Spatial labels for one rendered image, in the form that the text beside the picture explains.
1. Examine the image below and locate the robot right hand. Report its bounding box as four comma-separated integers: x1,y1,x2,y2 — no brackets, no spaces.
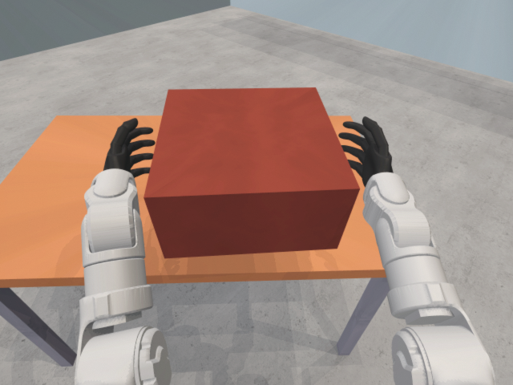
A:
338,116,393,187

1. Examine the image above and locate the right robot forearm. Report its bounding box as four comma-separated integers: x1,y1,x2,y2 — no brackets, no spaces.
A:
362,172,495,383

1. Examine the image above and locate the robot right upper arm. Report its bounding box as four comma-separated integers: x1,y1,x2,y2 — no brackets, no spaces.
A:
392,326,495,385

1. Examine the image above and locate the robot left hand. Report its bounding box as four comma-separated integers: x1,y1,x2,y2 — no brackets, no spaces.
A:
103,118,156,178

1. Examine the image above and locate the table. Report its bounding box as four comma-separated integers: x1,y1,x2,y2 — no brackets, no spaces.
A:
0,115,390,367

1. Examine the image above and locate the carton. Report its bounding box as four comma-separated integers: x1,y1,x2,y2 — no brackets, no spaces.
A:
143,87,360,258

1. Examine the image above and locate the robot left upper arm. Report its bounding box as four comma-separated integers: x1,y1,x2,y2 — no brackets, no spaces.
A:
76,326,172,385

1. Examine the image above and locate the left robot forearm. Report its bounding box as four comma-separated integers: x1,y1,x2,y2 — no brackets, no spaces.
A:
75,168,153,385

